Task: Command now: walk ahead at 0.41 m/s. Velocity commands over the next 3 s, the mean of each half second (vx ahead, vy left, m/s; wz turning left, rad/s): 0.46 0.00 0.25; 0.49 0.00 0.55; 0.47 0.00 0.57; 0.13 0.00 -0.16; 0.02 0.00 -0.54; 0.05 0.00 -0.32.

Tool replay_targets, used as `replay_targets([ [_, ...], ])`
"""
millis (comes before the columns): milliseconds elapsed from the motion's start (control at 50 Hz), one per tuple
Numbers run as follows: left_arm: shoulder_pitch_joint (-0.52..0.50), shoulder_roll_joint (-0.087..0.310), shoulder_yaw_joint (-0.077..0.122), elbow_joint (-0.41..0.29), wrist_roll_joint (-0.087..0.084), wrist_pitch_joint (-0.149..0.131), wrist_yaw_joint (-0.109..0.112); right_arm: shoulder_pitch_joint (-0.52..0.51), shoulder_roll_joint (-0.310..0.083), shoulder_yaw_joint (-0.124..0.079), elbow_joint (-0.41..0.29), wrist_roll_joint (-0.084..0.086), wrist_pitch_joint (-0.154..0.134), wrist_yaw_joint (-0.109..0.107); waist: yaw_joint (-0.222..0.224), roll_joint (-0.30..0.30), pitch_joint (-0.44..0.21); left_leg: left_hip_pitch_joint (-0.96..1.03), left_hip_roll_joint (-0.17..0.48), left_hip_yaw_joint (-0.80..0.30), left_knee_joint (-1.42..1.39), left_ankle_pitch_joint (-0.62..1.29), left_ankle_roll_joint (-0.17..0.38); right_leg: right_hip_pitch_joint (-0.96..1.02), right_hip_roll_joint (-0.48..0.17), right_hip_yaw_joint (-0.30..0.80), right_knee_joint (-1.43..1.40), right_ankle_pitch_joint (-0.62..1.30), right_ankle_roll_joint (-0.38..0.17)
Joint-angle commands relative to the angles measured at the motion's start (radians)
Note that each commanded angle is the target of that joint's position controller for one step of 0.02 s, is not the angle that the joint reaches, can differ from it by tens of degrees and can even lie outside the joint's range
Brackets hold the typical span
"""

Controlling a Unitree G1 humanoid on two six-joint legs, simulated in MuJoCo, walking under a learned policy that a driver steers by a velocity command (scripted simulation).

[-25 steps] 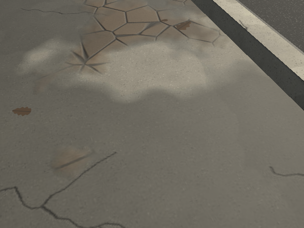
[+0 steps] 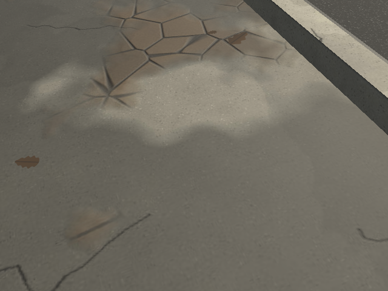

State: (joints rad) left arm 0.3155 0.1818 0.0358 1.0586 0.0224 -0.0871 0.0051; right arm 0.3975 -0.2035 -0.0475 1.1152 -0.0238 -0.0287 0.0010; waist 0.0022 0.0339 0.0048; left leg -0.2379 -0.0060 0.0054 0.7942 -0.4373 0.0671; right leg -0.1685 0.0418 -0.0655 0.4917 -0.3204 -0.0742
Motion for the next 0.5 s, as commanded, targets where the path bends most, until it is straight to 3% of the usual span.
replay_targets([
  [20, 0.209, 0.119, 0.025, 0.031, 0.005, 0.007, 0.007, -0.188, -0.062, -0.008, -0.128, -0.008, -0.042, 0.017, 0.061, -0.081, 0.148, -0.567, 0.053, -0.021, 0.289, 0.048, 0.027, 0.290, -0.347, 0.488, -0.324, -0.039, -0.153],
  [60, 0.164, 0.088, 0.010, 0.018, 0.001, -0.008, 0.009, -0.183, -0.060, -0.012, -0.124, -0.009, -0.040, 0.029, 0.020, -0.077, 0.133, -0.524, 0.077, -0.008, 0.258, 0.144, 0.008, 0.255, -0.290, 0.358, -0.347, 0.131, -0.120],
  [120, 0.212, 0.078, 0.000, 0.040, -0.007, -0.020, 0.014, -0.225, -0.044, -0.011, -0.142, -0.009, -0.019, 0.035, 0.007, -0.109, 0.113, -0.516, 0.055, 0.044, 0.228, 0.208, -0.021, 0.257, -0.246, 0.215, -0.327, 0.459, -0.106],
  [200, 0.201, 0.074, -0.012, 0.038, -0.003, -0.027, 0.018, -0.403, -0.007, 0.012, -0.220, 0.004, -0.012, 0.040, 0.020, -0.122, 0.157, -0.408, 0.017, 0.095, -0.023, 0.332, -0.012, 0.136, -0.203, 0.063, -0.356, 0.580, -0.077],
  [240, 0.217, 0.087, -0.013, 0.045, -0.004, -0.031, 0.021, -0.444, -0.009, 0.018, -0.244, 0.005, -0.010, 0.041, 0.026, -0.137, 0.158, -0.312, -0.006, 0.139, -0.125, 0.364, 0.017, 0.121, -0.219, 0.022, -0.358, 0.669, -0.069],
  [280, 0.210, 0.108, -0.012, 0.046, -0.006, -0.037, 0.026, -0.410, -0.040, 0.009, -0.246, 0.004, -0.012, 0.034, -0.004, -0.134, 0.121, -0.215, -0.041, 0.162, -0.159, 0.360, 0.060, 0.168, -0.243, -0.015, -0.272, 0.943, -0.052],
  [320, 0.179, 0.146, -0.001, 0.034, -0.004, -0.032, 0.035, -0.247, -0.082, -0.011, -0.202, 0.001, -0.022, 0.025, -0.082, -0.143, 0.019, -0.066, -0.091, 0.170, -0.168, 0.306, 0.106, 0.219, -0.255, -0.052, -0.031, 1.169, -0.037],
  [340, 0.157, 0.163, 0.004, 0.024, -0.004, -0.022, 0.035, -0.113, -0.103, -0.025, -0.157, -0.001, -0.026, 0.022, -0.138, -0.148, -0.054, 0.068, -0.105, 0.157, -0.220, 0.305, 0.131, 0.204, -0.255, -0.062, 0.153, 1.139, -0.032],
  [360, 0.144, 0.170, 0.007, 0.010, -0.004, -0.018, 0.030, 0.002, -0.145, -0.046, -0.124, -0.013, -0.026, 0.016, -0.192, -0.123, -0.104, 0.239, -0.057, 0.075, -0.274, 0.258, 0.165, 0.077, -0.230, -0.079, 0.389, 0.943, -0.022],
  [380, 0.163, 0.101, -0.001, -0.023, 0.007, -0.019, 0.020, 0.068, -0.231, -0.068, -0.120, -0.018, -0.021, 0.010, -0.171, 0.046, -0.180, 0.392, 0.195, -0.272, -0.290, 0.214, 0.236, -0.124, -0.124, -0.093, 0.761, 0.234, -0.006],
  [400, 0.197, 0.081, 0.004, -0.066, -0.021, -0.021, 0.000, 0.023, -0.263, -0.075, -0.136, -0.004, -0.008, 0.017, -0.107, 0.183, -0.260, 0.551, 0.358, -0.810, -0.497, 0.104, 0.400, -0.453, 0.041, 0.054, 1.026, -0.193, 0.019],
  [420, 0.071, 0.132, 0.011, -0.103, -0.006, -0.028, -0.002, -0.076, -0.229, -0.069, -0.150, 0.014, -0.006, 0.017, -0.087, 0.034, -0.110, 0.439, 0.322, -0.706, -0.561, -0.003, 0.351, -0.567, -0.048, 0.130, 1.010, -0.080, -0.001],
  [440, 0.006, 0.146, 0.015, -0.131, -0.007, -0.039, -0.007, -0.136, -0.180, -0.056, -0.167, 0.017, -0.010, 0.015, -0.066, -0.032, -0.019, 0.292, 0.298, -0.586, -0.587, 0.064, 0.312, -0.549, -0.087, 0.124, 0.934, 0.014, -0.002],
  [460, -0.005, 0.137, 0.017, -0.136, -0.004, -0.040, -0.004, -0.164, -0.146, -0.047, -0.167, 0.012, -0.016, 0.013, -0.020, -0.101, 0.032, 0.174, 0.259, -0.498, -0.601, 0.217, 0.279, -0.490, -0.117, 0.122, 0.854, 0.044, 0.008],
  [500, 0.013, 0.107, 0.015, -0.148, 0.020, -0.005, -0.004, -0.167, -0.121, -0.034, -0.169, 0.016, -0.033, 0.002, 0.032, -0.093, 0.034, 0.036, 0.184, -0.362, -0.602, 0.403, 0.245, -0.371, -0.146, 0.127, 0.745, 0.030, 0.046],
])
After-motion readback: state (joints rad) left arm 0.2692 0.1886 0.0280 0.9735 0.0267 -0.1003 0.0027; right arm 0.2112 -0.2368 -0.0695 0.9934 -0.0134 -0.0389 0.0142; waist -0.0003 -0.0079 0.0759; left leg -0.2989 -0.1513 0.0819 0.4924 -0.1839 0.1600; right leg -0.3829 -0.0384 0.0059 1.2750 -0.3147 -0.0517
